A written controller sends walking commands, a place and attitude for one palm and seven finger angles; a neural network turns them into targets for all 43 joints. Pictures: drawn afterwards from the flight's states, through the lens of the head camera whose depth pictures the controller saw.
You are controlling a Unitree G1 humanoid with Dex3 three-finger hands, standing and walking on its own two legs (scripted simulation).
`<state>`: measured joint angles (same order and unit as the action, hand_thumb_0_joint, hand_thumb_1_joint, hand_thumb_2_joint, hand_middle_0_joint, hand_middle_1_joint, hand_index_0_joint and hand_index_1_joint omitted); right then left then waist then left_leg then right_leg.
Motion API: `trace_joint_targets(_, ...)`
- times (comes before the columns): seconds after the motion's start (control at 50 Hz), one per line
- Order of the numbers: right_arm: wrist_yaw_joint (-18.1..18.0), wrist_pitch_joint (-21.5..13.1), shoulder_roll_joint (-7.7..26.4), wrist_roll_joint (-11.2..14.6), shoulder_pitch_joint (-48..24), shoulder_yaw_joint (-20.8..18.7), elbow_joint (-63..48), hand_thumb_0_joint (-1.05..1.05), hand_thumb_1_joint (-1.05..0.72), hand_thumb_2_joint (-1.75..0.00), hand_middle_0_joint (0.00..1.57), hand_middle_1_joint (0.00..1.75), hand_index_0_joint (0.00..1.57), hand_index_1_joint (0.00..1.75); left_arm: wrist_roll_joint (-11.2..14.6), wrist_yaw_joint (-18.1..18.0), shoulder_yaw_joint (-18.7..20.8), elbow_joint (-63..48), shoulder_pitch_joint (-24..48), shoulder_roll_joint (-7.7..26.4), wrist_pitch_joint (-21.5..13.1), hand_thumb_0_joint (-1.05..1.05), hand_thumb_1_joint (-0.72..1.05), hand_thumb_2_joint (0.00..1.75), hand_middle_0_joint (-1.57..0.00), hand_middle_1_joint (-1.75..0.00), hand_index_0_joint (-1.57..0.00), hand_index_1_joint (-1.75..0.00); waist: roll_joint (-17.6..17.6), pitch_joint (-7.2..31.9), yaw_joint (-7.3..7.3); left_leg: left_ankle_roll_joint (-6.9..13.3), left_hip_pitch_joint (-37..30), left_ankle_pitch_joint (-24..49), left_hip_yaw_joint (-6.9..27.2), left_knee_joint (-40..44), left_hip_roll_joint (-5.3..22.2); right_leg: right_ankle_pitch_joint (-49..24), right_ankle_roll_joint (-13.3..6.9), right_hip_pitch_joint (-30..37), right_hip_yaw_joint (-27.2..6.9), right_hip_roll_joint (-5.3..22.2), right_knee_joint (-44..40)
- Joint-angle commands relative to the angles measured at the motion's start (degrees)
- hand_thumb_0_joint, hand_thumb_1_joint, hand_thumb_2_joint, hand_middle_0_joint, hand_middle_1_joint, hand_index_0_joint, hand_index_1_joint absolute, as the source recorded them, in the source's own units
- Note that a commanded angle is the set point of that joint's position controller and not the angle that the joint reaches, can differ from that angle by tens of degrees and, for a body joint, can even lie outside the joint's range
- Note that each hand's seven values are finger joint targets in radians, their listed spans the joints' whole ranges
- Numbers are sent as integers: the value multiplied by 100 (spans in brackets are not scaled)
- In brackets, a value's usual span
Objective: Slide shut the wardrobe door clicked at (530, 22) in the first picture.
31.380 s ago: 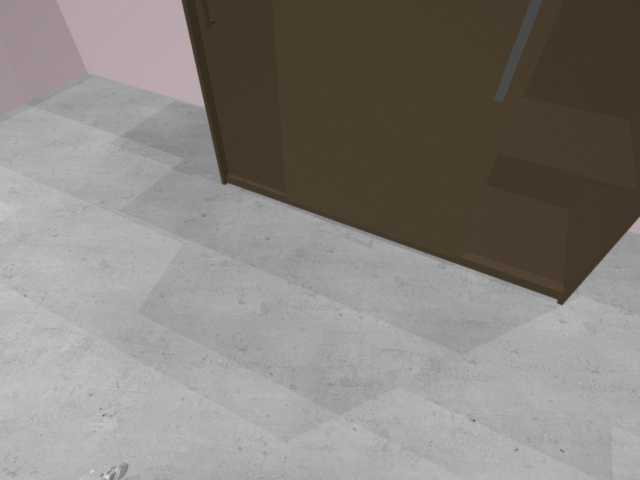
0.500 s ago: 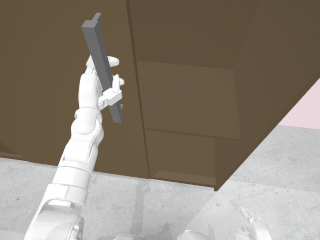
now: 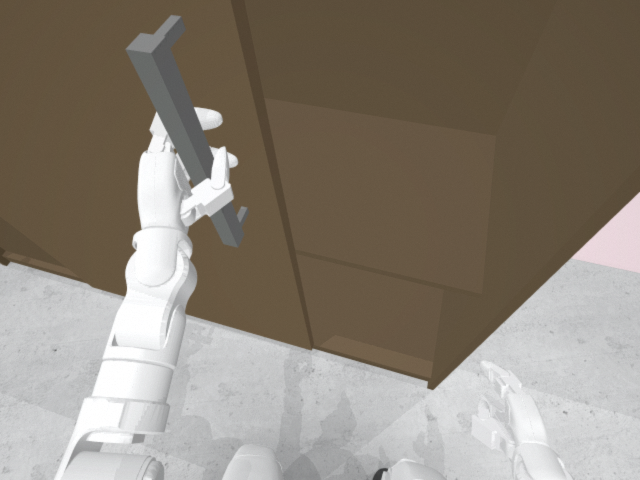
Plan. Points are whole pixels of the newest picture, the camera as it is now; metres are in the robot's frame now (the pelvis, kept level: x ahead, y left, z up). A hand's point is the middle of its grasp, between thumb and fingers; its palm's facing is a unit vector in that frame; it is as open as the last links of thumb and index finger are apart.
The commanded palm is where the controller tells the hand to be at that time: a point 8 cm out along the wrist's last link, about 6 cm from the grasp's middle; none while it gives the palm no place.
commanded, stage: step sideways, sliding the door along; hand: left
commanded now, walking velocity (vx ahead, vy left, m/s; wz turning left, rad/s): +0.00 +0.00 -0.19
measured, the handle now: (210, 156) +0.42 +0.20 +0.14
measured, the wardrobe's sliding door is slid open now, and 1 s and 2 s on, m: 0.35 0.08 0.00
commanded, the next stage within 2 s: stop walking and hold the door there in 1.52 s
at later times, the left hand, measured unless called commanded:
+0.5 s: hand (329, 208) +0.36 +0.05 +0.14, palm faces +0.16 -0.99 -0.06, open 6.1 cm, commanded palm +0.32 +0.04 +0.14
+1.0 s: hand (471, 245) +0.33 -0.09 +0.14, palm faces +0.04 -1.00 -0.07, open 6.2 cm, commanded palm +0.30 -0.08 +0.15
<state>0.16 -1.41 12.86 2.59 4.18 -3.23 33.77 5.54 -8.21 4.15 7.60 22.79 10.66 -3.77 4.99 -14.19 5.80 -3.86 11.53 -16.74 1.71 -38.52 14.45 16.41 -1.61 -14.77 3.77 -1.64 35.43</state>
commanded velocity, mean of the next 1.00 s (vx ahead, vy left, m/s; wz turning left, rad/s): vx -0.10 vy -0.27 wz -0.14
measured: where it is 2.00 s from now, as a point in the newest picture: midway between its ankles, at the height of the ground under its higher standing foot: outside the picture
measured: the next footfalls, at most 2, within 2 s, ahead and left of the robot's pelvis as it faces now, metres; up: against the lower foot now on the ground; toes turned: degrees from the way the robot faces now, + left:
left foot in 0.14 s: +0.02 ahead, +0.18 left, +0.00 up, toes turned +6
right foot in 0.34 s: +0.08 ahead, -0.16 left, +0.00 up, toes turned -5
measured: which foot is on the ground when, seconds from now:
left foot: down 0.00-0.00, up 0.02-0.12, down 0.14-0.40, up 0.42-0.54, down 0.56-0.82, up 0.84-0.94, down 0.96-1.00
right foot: down 0.00-0.14, up 0.16-0.32, down 0.34-0.56, up 0.58-0.78, down 0.80-0.96, up 0.98-1.00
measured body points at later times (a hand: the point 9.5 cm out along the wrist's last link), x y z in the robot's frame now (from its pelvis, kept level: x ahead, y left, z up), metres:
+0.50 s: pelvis +0.02 -0.07 +0.01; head +0.12 -0.09 +0.45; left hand +0.34 +0.10 +0.15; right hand +0.24 -0.26 -0.10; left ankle -0.01 +0.12 -0.68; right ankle +0.04 -0.16 -0.72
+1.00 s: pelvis -0.03 -0.18 +0.00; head +0.02 -0.19 +0.45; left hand +0.32 -0.03 +0.15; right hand +0.14 -0.41 -0.10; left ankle -0.02 +0.00 -0.72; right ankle -0.01 -0.28 -0.71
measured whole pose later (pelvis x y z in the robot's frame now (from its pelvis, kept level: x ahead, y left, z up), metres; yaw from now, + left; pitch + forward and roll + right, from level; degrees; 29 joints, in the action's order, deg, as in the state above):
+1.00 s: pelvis -0.03 -0.18 +0.00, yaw -6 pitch -1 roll +0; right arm -0.2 -1.7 9.9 0.9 5.3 -1.5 36.3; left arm 3.5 -8.6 1.1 -2.5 11.7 8.1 -2.6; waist 0.8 -8.3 2.2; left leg -4.1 12.7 -17.7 -2.5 -33.4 8.2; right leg 19.5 -0.5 -22.4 2.0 -1.4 45.5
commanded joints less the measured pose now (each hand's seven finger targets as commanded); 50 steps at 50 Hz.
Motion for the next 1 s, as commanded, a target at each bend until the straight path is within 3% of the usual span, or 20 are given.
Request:
trace_joint_targets(0.0, -68, -357, 345, 52, -317, -124, -815, 0, -90, -90, 20, 30, 20, 30, -463, 553, -1473, -2425, 1693, -196, -749, 0, 90, 90, -45, -140, -45, -140, -2184, 3249, -668, 282, 502, -1179, -190, -1469, -1040, -7024, -618, 2199, -1846, 1590, -620)
trace_joint_targets(0.04, -85, -474, 196, -16, -310, 31, -787, 0, -90, -90, 20, 30, 20, 30, -419, 542, -1756, -2938, 1753, -576, -788, 0, 90, 90, -45, -140, -45, -140, -1409, 3118, -655, 454, 555, -1140, -144, -354, -937, -6676, -575, 1942, -1757, 1569, -404)
trace_joint_targets(0.08, -131, -598, 205, -82, -305, 38, -636, 0, -90, -90, 20, 30, 20, 30, -345, 458, -1994, -3450, 1755, -736, -895, 0, 90, 90, -45, -140, -45, -140, -578, 3513, -808, 504, -689, 1648, -429, 1229, -598, -5873, -212, 1498, -1169, 1231, 324)
trace_joint_targets(0.12, 3, -568, 472, -120, -338, -117, -823, 0, -90, -90, 20, 30, 20, 30, -254, 478, -1927, -3468, 1327, -750, -960, 0, 90, 90, -45, -140, -45, -140, 944, 3616, -655, 1240, -2519, 6394, 884, 1224, 1141, -351, 282, -689, -537, 468, 1487)
trace_joint_targets(0.14, 146, -496, 490, -113, -232, -111, -829, 0, -90, -90, 20, 30, 20, 30, -343, 558, -1944, -3217, 1214, -833, -967, 0, 90, 90, -45, -140, -45, -140, 574, 3648, -596, 1526, -2567, 6337, 861, 1302, 1374, 1212, 232, -916, -714, 300, 2147)
trace_joint_targets(0.2, 135, -504, 499, -118, -356, -85, -925, 0, -90, -90, 20, 30, 20, 30, -443, 517, -2030, -3297, 1281, -862, -834, 0, 90, 90, -45, -140, -45, -140, 973, 2587, -667, 1270, -2275, 5751, -221, 1133, 1141, 807, 205, -1344, -518, 385, 1855)
trace_joint_targets(0.28, 205, -492, 471, -113, -192, -24, -942, 0, -90, -90, 20, 30, 20, 30, -495, 591, -2167, -3264, 1389, -867, -826, 0, 90, 90, -45, -140, -45, -140, 957, 2642, -760, 779, -2172, 5341, -753, 284, 751, -345, 167, -421, -26, 210, 33)
trace_joint_targets(0.34, 151, -485, 334, -15, -281, 9, -1014, 0, -90, -90, 20, 30, 20, 30, -621, 665, -1965, -3685, 1277, -501, -891, 0, 90, 90, -45, -140, -45, -140, -621, 2973, -780, 624, -1497, 3793, -889, -843, -2, -3933, 80, 824, -258, 370, -1093)
trace_joint_targets(0.38, 1, -562, 220, -9, -420, -29, -1000, 0, -90, -90, 20, 30, 20, 30, -564, 540, -1587, -3847, 756, -152, -893, 0, 90, 90, -45, -140, -45, -140, -2511, 3300, -647, 262, 392, -1067, -609, -1942, -1074, -8561, -767, 2186, -2088, 1570, -490)
trace_joint_targets(0.4, -23, -605, 249, -66, -358, -37, -939, 0, -90, -90, 20, 30, 20, 30, -558, 473, -1607, -3644, 286, -163, -834, 0, 90, 90, -45, -140, -45, -140, -2605, 3288, -628, 300, 703, -1945, -294, -2124, -1109, -8736, -894, 2195, -2202, 1840, -452)
trace_joint_targets(0.48, -14, -676, 66, -140, -385, 155, -624, 0, -90, -90, 20, 30, 20, 30, -383, 398, -1898, -4408, 652, -566, -1059, 0, 90, 90, -45, -140, -45, -140, -1018, 3451, -838, 305, -144, 499, -491, 1080, -693, -6600, -455, 1836, -1252, 1323, 307)
trace_joint_targets(0.54, 163, -527, 457, -147, -470, -118, -954, 0, -90, -90, 20, 30, 20, 30, -397, 550, -2169, -4148, 422, -869, -1107, 0, 90, 90, -45, -140, -45, -140, 696, 3659, -670, 1462, -2252, 6603, 1151, 1406, 1694, 1178, 233, -866, -699, 390, 2215)
trace_joint_targets(0.58, 216, -421, 741, -135, -465, -215, -960, 0, -90, -90, 20, 30, 20, 30, -603, 554, -1829, -3636, 616, -620, -892, 0, 90, 90, -45, -140, -45, -140, 202, 3097, -739, 1611, -1754, 5405, 511, 1521, 1718, 1176, 238, -1341, -828, 228, 3048)
trace_joint_targets(0.62, 204, -379, 445, -207, -505, -32, -953, 0, -90, -90, 20, 30, 20, 30, -571, 541, -1998, -3701, 721, -811, -804, 0, 90, 90, -45, -140, -45, -140, 1431, 2654, -655, 1389, -1705, 5217, -153, 1300, 1395, 996, 215, -1291, -600, 484, 2369)
trace_joint_targets(0.68, 253, -350, 482, -150, -335, -40, -896, 0, -90, -90, 20, 30, 20, 30, -543, 568, -2013, -3221, 1113, -741, -742, 0, 90, 90, -45, -140, -45, -140, 1483, 2599, -739, 943, -1581, 4877, -619, 887, 1052, 389, 174, -631, -194, 327, 1079)
trace_joint_targets(0.76, 164, -274, 384, -10, -276, -40, -904, 0, -90, -90, 20, 30, 20, 30, -602, 628, -1750, -3205, 1133, -452, -743, 0, 90, 90, -45, -140, -45, -140, 92, 2837, -791, 820, -1280, 3139, -704, -210, 437, -1615, 220, 485, 48, 244, -871)
trace_joint_targets(0.84, -46, -405, 243, -53, -322, -35, -710, 0, -90, -90, 20, 30, 20, 30, -508, 482, -1596, -3168, 802, -283, -648, 0, 90, 90, -45, -140, -45, -140, -2422, 3351, -795, 405, 269, -1333, -318, -1544, -1062, -6251, -690, 1229, -1795, 1492, -701)
trace_joint_targets(0.9, -101, -377, 298, -130, -358, 38, -429, 0, -90, -90, 20, 30, 20, 30, -374, 422, -1527, -3422, 1322, -263, -699, 0, 90, 90, -45, -140, -45, -140, -1219, 3251, -1021, 483, -697, 962, -272, 1172, -547, -4396, -246, 708, -924, 1031, 219)
trace_joint_targets(0.94, -72, -263, 590, -270, -369, -155, -639, 0, -90, -90, 20, 30, 20, 30, -323, 556, -1573, -3320, 1053, -422, -786, 0, 90, 90, -45, -140, -45, -140, 923, 3204, -856, 1352, -1708, 5396, 1593, 1682, 1512, 368, 296, -959, -409, 275, 1940)
trace_joint_targets(0.98, 36, -128, 626, -224, -497, -175, -697, 0, -90, -90, 20, 30, 20, 30, -438, 619, -1440, -2865, 958, -432, -685, 0, 90, 90, -45, -140, -45, -140, 533, 2956, -668, 1710, -1555, 4626, 1016, 1630, 1642, 1072, 264, -1269, -666, 237, 2668)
